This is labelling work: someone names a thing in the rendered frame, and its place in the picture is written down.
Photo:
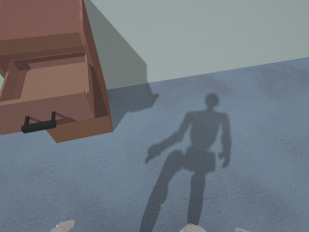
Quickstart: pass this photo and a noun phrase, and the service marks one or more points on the left robot hand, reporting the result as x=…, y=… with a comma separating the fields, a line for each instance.
x=64, y=226

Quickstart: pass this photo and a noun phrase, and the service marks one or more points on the cabinet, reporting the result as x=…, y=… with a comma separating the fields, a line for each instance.
x=36, y=28

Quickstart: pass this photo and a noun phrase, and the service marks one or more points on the handle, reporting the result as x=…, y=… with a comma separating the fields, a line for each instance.
x=40, y=126

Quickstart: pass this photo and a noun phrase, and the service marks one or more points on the drawer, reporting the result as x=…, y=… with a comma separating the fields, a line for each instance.
x=38, y=86

